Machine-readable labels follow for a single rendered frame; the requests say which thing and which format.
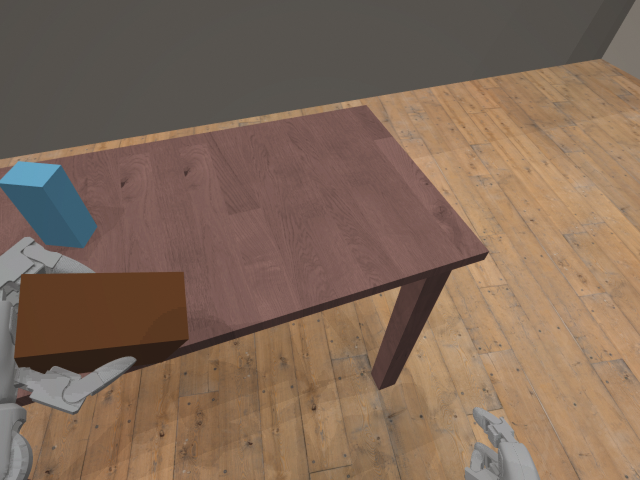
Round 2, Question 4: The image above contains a table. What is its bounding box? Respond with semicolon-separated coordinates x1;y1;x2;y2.
0;105;489;480

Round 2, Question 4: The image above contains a right robot hand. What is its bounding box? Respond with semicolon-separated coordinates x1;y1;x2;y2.
465;407;540;480

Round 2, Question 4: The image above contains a left robot hand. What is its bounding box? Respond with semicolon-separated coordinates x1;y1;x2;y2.
0;237;137;415

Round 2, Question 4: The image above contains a robot left forearm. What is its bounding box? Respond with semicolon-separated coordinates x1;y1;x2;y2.
0;403;33;480

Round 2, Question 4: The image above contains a sponge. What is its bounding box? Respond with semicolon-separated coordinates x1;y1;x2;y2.
14;272;189;374

